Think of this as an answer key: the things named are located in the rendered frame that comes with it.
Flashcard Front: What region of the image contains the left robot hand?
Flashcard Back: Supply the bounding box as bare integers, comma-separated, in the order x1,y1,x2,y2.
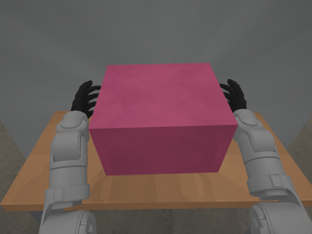
70,80,101,119

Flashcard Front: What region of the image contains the robot right upper arm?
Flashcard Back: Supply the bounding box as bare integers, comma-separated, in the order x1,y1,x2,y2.
250,201,312,234

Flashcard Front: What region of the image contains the right robot hand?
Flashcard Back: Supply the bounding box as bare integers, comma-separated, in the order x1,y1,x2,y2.
219,79,247,113

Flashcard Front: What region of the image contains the right robot forearm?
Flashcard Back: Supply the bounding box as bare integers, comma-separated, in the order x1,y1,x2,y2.
233,108,312,226

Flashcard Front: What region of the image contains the table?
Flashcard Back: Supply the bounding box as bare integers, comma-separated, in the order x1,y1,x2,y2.
0,110,312,234

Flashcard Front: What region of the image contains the left robot forearm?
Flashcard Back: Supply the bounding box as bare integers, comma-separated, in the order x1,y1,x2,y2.
38,110,90,234

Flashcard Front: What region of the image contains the carton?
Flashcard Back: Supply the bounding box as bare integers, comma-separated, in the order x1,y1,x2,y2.
88,62,238,176

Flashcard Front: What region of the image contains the robot left upper arm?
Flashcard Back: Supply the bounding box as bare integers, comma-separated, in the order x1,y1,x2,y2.
40,210,98,234

